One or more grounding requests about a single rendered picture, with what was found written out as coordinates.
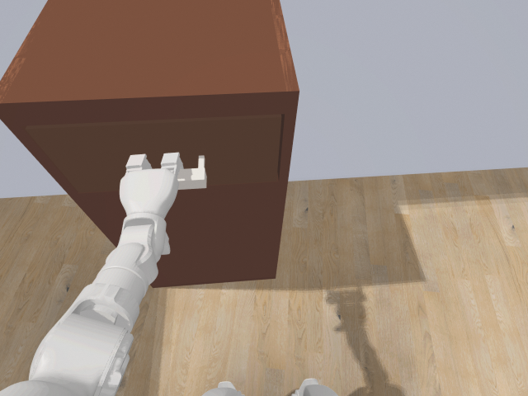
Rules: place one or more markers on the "robot left forearm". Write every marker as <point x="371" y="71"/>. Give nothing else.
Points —
<point x="116" y="293"/>

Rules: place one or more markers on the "left robot upper arm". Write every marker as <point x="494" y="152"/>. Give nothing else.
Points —
<point x="85" y="357"/>

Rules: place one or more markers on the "right robot shin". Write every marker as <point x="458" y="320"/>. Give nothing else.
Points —
<point x="309" y="382"/>

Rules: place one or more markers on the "robot shin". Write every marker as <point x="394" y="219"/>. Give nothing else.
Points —
<point x="309" y="382"/>
<point x="226" y="384"/>

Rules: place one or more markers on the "robot left hand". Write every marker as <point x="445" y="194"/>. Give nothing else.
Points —
<point x="143" y="189"/>

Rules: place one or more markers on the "handle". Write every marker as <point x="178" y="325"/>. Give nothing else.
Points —
<point x="193" y="178"/>

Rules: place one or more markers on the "cabinet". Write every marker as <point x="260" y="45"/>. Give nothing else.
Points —
<point x="92" y="61"/>

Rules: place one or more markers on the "drawer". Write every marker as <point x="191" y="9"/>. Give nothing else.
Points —
<point x="93" y="156"/>

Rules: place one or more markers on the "left robot shin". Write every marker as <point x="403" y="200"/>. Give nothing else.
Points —
<point x="226" y="384"/>

